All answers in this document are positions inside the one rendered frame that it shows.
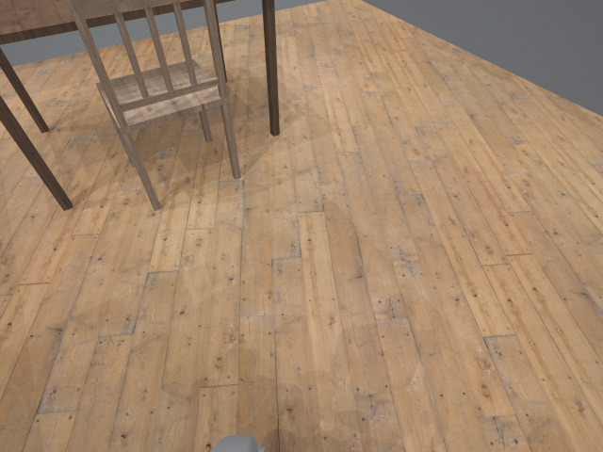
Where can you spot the table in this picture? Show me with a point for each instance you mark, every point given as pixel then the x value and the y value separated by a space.
pixel 30 19

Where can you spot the chair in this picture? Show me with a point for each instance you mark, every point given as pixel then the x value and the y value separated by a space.
pixel 144 99

